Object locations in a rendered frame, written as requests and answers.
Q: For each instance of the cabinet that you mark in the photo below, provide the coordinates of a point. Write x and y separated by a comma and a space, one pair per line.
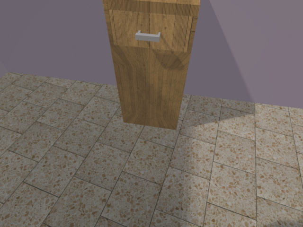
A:
151, 82

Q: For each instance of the handle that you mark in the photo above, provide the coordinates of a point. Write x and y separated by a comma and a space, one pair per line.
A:
147, 37

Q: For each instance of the drawer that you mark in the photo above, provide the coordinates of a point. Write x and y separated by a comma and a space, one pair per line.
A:
174, 29

